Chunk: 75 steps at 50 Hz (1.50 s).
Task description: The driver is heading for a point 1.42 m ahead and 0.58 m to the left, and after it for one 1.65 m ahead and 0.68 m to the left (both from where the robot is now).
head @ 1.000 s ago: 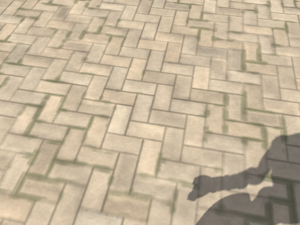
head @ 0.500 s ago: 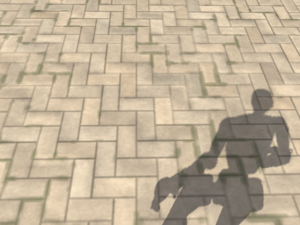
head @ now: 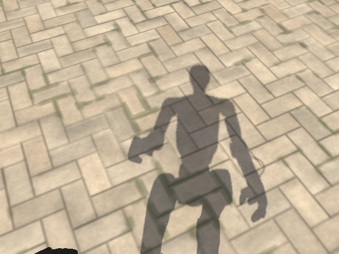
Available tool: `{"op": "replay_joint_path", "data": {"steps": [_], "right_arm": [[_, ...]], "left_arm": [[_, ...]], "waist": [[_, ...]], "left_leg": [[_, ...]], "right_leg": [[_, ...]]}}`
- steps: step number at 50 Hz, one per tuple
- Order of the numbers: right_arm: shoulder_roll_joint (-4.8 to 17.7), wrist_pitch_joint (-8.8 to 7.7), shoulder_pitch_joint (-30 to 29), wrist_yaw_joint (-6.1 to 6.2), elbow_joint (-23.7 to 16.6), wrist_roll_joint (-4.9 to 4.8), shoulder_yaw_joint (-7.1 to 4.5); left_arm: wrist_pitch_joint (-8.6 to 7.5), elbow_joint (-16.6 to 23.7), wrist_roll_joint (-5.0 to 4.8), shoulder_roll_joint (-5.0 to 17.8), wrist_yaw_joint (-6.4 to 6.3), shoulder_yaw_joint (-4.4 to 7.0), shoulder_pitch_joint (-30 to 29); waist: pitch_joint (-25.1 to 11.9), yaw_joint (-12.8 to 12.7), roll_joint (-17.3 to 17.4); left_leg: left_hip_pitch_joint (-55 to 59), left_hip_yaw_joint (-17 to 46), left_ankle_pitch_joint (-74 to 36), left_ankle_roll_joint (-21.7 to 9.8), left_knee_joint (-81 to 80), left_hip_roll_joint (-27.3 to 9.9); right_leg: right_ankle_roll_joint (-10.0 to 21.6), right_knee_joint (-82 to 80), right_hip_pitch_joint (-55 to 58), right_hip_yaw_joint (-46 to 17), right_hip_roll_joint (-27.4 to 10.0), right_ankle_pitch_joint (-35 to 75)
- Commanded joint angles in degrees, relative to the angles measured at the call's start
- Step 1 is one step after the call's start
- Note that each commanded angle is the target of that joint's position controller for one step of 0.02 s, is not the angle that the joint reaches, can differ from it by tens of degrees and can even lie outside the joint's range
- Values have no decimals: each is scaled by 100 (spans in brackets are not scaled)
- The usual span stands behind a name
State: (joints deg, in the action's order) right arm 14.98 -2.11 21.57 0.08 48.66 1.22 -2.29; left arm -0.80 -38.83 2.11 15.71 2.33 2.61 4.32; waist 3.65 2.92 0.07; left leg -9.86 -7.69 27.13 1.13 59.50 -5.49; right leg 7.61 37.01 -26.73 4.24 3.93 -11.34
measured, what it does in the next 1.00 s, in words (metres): walks ahead, turning left: left foot, then right foot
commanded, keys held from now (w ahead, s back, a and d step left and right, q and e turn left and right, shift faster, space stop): w+q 1.00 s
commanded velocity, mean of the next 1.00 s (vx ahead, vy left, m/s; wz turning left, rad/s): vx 0.50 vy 0.00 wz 0.34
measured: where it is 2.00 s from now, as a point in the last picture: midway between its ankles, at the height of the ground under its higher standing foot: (85, 138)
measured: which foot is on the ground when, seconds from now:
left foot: up 0.00-0.48, down 0.50-1.00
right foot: down 0.00-0.52, up 0.54-0.98, down 1.00-1.00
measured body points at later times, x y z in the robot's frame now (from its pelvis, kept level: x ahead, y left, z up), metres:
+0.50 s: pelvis +0.28 +0.03 +0.00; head +0.31 +0.03 +0.45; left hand +0.23 +0.28 -0.14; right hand +0.47 -0.19 -0.11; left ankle +0.38 +0.10 -0.72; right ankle +0.09 -0.05 -0.71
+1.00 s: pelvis +0.56 +0.07 +0.01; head +0.59 +0.08 +0.46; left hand +0.67 +0.37 -0.07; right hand +0.66 -0.21 -0.11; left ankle +0.38 +0.10 -0.72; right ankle +0.72 +0.02 -0.72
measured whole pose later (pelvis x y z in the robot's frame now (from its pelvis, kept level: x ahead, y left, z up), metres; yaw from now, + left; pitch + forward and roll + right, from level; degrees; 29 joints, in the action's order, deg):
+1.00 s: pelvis +0.56 +0.07 +0.01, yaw +26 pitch +2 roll +1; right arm 17.3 -2.1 25.5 0.1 48.6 0.8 -4.5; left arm -3.6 -39.6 1.8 15.2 0.8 -0.5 2.4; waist 1.4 5.7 -1.1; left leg -0.1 12.9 24.5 -5.5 24.6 8.4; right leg -0.3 29.6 -27.9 -1.7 -0.4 -6.9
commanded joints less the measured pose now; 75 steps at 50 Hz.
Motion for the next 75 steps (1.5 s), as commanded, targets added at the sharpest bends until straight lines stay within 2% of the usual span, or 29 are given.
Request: {"op": "replay_joint_path", "data": {"steps": [1, 3, 6, 13, 19, 22, 24, 25, 26, 27, 28, 30, 32, 35, 40, 45, 47, 49, 50, 51, 52, 53, 54, 56, 60, 66, 71, 73, 75], "right_arm": [[635, -215, -452, -49, -801, -69, -78], [541, -99, -77, -69, -533, 47, -53], [490, 109, 149, -176, -319, 52, -80], [390, 107, -1025, -224, -506, -15, -121], [180, 41, -1906, -322, -801, 62, 13], [269, 46, -1604, -300, -797, 53, -14], [491, 21, -614, -243, -541, 81, -121], [682, -27, 235, -202, -299, 145, -228], [1240, -15, 944, -111, -193, 175, -408], [1665, 46, 523, -92, -309, 59, -518], [1465, 75, 350, -109, -288, -152, -521], [864, 88, -153, -71, -290, -101, -360], [680, 18, -439, -35, -323, -117, -280], [903, -110, -287, -62, -277, -131, -331], [973, -79, 169, -52, -220, -140, -375], [1060, -40, 518, 8, -220, -47, -412], [1141, -48, 316, 53, -313, -18, -434], [1239, -86, -50, 37, -422, -10, -448], [1142, -132, -119, -17, -429, -68, -414], [660, -192, -32, -50, -609, -127, -272], [384, -162, 656, -57, -792, -227, -211], [867, -43, 487, 7, -530, -25, -254], [910, -17, 79, -51, -539, 12, -277], [730, 53, -187, -155, -589, 64, -252], [563, 219, -440, -301, -739, 85, -204], [357, 206, -1521, -418, -1123, 67, -89], [301, 179, -2277, -507, -1404, 98, -16], [341, 179, -2298, -472, -1443, 143, -33], [443, 142, -1695, -386, -1275, 190, -102]], "left_arm": [[3, -212, -136, 996, -221, 348, 1540], [-120, -263, -141, 546, -233, 175, 1085], [-321, -450, -141, 547, -177, 146, 1210], [-447, -795, -122, 516, -211, 105, 1643], [-464, -1144, -97, 459, -353, 29, 2022], [-426, -1246, -59, 687, -434, 49, 1956], [-349, -1236, -10, 879, -475, 93, 1817], [-324, -1161, -40, 940, -467, 100, 1664], [-373, -932, -61, 725, -434, 32, 1629], [-431, -599, -152, 348, -303, -10, 1803], [-478, -581, -14, 614, -273, 1, 1345], [-574, -466, -104, 569, -237, -23, 1085], [-354, -472, 57, 471, -221, -54, 1214], [-145, -350, 89, 349, -176, -85, 1122], [-140, 61, 34, 315, -139, -126, -51], [-239, 341, -38, 395, -119, -162, -753], [-289, 336, -53, 532, -132, -130, -537], [-352, 58, -62, 766, -204, -29, 410], [-431, -118, -8, 957, -273, 51, 1160], [-456, -139, 119, 1390, -382, 155, 2100], [-348, -119, 125, 1810, -387, 269, 1818], [-278, -54, 43, 1224, -355, 201, 1436], [-273, 0, -8, 761, -333, 90, 1134], [-314, -109, -9, 524, -320, 21, 1020], [-505, -345, -112, 559, -255, 65, 1286], [-500, -585, -100, 585, -227, 119, 1516], [-442, -788, -104, 781, -276, 187, 1830], [-366, -897, -95, 861, -305, 198, 1976], [-280, -998, -81, 1025, -326, 213, 2056]], "waist": [[-922, -678, -184], [-529, -177, -74], [-515, -63, -208], [70, -411, -286], [301, -663, -260], [-36, -429, -492], [-603, 23, -611], [-1039, 468, -450], [-1619, 717, 278], [-1948, 140, 1582], [-1590, 312, 378], [-393, -102, -303], [-234, -415, -206], [-292, -471, 51], [-152, -29, 326], [-214, 267, 395], [-247, 76, 454], [-562, -403, 432], [-983, -808, 82], [-1900, -1096, -632], [-2208, -541, -2039], [-1427, -453, -854], [-797, -468, -274], [-354, -353, -423], [-311, -260, -621], [-55, -402, -517], [126, -587, -502], [74, -564, -510], [-333, -268, -594]], "left_leg": [[-3219, 786, -673, -115, 1651, -28], [-2330, 815, -835, -108, 831, -260], [-1962, 776, -1167, -111, 535, -187], [-3103, 1106, -2537, -197, -736, 145], [-2981, 367, -2720, -414, -2131, 322], [-2222, -54, -1967, -759, -2450, 769], [-1158, -91, -1443, -1066, -2615, 1100], [56, 211, -1605, -1296, -3101, 1071], [1397, 1808, -1411, -1749, -3226, -176], [2771, 5140, -2084, -2777, -3937, -1503], [2518, 4650, -1962, -2680, -4118, -1321], [939, 3411, -2621, -2172, -4439, -927], [108, 2671, -3228, -1887, -4613, -402], [-224, 2297, -3680, -1840, -4728, -87], [66, 2297, -3509, -1474, -4682, 180], [792, 2688, -4038, -1377, -4195, 0], [780, 2915, -4117, -1224, -3952, -108], [419, 2948, -4690, -995, -3199, 37], [46, 2651, -4485, -847, -2109, 414], [-614, 2096, -2786, -719, -472, 776], [-2279, 1505, 635, -577, 692, 1549], [-2772, 1516, 195, -620, 1190, 917], [-2695, 1446, -372, -590, 1085, 737], [-2465, 1303, -765, -477, 731, 428], [-2589, 1166, -1175, -351, 639, 301], [-2989, 847, -2292, -239, -665, 187], [-2510, 317, -2279, -512, -2007, 259], [-2204, 145, -1762, -707, -2308, 470], [-1311, 33, -1205, -966, -2567, 901]], "right_leg": [[1133, -1969, 3331, -2982, -2107, 1144], [674, -2213, 2197, -1968, -1569, 2033], [538, -2581, 1808, -1370, -1389, 2347], [96, -3051, 2444, -534, -1359, 2026], [-43, -2858, 3219, 68, -1523, 3272], [-205, -1891, 3618, 341, -1617, 5749], [-226, -348, 3543, 459, -1679, 6615], [-256, 956, 2878, 579, -1576, 5673], [-344, 2905, 1608, 718, -1164, 3026], [-627, 4798, -900, 45, 231, -1907], [-536, 4858, -1501, -896, -266, -1437], [-586, 3874, -1287, -778, -731, -760], [-784, 3224, -681, -735, -902, -719], [-996, 2540, -592, -508, -905, -464], [-1147, 933, -943, -404, -835, 736], [-1029, -21, -908, -468, -566, 896], [-899, -446, -348, -598, -483, 635], [-704, -818, 1075, -531, -238, 213], [-524, -1166, 2200, -738, -505, 270], [-237, -1370, 3497, -2162, -1946, -1057], [398, -2159, 4284, -4816, -3042, -1473], [379, -2152, 3602, -4632, -2856, -2180], [255, -2223, 2883, -3659, -2554, -1847], [62, -2435, 2169, -2277, -2060, -387], [99, -2685, 2037, -1209, -1910, 979], [64, -2843, 2229, -56, -1735, 1635], [-88, -2666, 2619, 454, -1891, 2070], [-149, -2225, 2919, 624, -1961, 3173], [-181, -1067, 3071, 782, -1984, 4871]]}}
Keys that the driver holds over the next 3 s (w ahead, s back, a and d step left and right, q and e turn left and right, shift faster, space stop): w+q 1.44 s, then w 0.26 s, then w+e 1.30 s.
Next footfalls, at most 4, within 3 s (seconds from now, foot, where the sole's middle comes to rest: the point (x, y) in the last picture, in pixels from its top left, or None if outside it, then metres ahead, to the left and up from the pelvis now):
0.50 left None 0.42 0.11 -0.75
1.00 right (161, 177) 0.76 0.04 -0.75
1.52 left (83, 165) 0.84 0.38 -0.75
2.10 right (70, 109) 1.17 0.48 -0.75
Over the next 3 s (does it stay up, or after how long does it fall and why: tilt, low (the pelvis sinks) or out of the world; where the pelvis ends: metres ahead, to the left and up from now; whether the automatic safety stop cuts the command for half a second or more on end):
stays up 1.41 0.68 0.03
